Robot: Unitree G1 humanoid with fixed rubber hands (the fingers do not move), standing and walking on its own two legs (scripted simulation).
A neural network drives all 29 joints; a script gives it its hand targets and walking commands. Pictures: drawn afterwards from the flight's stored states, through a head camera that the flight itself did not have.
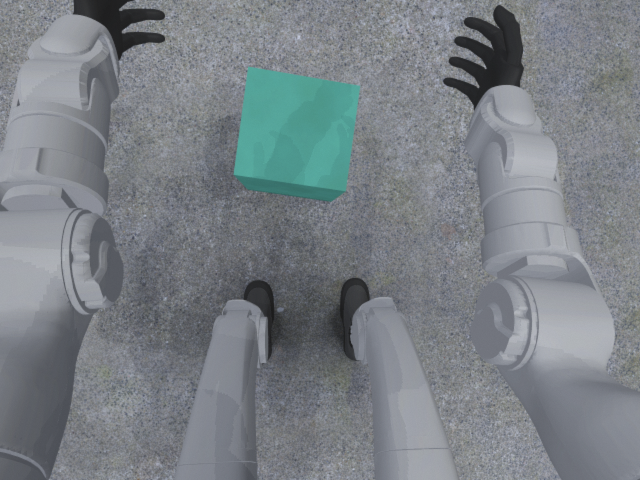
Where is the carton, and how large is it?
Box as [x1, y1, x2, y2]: [234, 67, 359, 201]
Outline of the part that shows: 248,67 234,175 248,189 331,201 345,191 359,86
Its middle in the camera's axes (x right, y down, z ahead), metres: -0.05 -0.21 +0.84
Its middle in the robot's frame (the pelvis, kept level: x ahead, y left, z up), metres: +0.55 +0.01 -0.53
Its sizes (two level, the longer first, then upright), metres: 0.210 0.200 0.250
